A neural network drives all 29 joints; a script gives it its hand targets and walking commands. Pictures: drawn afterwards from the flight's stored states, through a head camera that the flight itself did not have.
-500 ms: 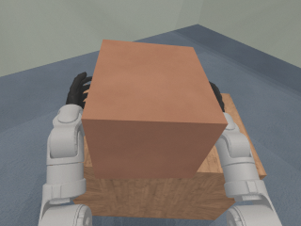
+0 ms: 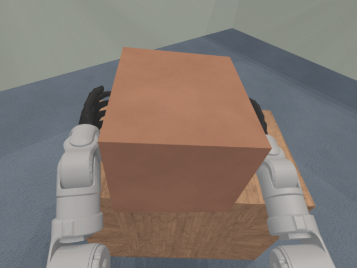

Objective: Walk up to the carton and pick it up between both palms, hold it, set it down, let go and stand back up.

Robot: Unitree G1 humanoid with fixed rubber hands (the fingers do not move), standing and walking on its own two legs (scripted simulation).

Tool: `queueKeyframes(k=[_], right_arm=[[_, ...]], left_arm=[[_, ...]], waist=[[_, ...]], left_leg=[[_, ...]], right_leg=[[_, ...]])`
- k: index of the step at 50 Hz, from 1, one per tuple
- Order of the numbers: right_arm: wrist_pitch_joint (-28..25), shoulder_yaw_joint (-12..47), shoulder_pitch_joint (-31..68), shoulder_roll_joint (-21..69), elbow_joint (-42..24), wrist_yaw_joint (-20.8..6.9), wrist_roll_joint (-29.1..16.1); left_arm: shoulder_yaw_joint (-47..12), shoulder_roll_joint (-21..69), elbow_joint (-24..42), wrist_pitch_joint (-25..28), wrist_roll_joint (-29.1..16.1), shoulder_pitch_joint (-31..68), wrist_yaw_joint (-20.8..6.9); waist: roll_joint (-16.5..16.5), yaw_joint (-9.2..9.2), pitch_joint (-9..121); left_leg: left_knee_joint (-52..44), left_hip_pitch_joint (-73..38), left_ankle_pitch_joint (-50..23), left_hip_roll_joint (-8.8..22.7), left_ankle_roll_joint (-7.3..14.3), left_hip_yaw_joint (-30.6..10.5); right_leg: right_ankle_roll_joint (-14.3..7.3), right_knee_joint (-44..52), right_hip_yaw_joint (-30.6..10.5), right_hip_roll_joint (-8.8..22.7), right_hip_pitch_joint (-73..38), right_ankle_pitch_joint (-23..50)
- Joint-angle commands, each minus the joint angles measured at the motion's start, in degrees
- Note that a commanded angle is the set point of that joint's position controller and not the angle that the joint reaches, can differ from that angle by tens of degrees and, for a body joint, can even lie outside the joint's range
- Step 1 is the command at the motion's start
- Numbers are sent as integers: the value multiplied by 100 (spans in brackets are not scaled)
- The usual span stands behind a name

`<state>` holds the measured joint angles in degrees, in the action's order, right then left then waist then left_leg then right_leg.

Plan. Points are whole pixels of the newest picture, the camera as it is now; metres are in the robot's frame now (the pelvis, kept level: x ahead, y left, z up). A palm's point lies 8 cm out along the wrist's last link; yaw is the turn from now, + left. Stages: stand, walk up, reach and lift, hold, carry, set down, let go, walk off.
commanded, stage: hold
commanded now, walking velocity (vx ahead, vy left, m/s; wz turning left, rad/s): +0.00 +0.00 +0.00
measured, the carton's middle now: (175, 129) +0.38 +0.00 +0.14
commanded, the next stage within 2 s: none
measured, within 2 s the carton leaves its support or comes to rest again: neither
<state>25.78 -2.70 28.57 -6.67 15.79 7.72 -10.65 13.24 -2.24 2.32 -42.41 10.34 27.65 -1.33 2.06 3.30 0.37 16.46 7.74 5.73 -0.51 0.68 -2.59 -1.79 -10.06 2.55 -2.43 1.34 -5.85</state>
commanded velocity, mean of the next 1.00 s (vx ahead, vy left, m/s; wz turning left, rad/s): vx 0.00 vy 0.00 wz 0.00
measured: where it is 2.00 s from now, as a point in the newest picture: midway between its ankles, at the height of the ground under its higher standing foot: outside the picture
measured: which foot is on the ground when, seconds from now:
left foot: down 0.00-1.00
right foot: down 0.00-1.00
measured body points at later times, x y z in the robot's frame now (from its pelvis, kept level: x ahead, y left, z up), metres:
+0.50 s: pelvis +0.00 +0.00 +0.00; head -0.02 +0.02 +0.45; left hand +0.36 +0.18 +0.17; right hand +0.37 -0.17 +0.16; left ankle +0.04 +0.11 -0.75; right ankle +0.00 -0.10 -0.75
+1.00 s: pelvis +0.00 +0.00 +0.00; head -0.03 +0.03 +0.45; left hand +0.36 +0.17 +0.18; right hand +0.36 -0.18 +0.17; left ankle +0.04 +0.11 -0.75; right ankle +0.00 -0.10 -0.75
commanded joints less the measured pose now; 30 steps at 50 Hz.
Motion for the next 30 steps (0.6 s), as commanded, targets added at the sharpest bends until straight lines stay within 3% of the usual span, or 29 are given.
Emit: queueKeyframes(k=[1, 30], right_arm=[[-535, 2037, 4474, 2219, -2075, -437, -448], [-522, 2031, 4466, 2253, -2023, -387, -448]], left_arm=[[-2756, 2428, 1252, 454, -837, 3443, -709], [-2700, 2386, 1191, 478, -831, 3486, -761]], waist=[[-387, 26, 2788], [-386, 51, 2764]], left_leg=[[30, -1394, -1067, -47, -83, 96], [10, -1264, -1015, -68, -59, 84]], right_leg=[[247, -49, 162, -34, -278, 1380], [258, -86, 147, -14, -380, 1477]])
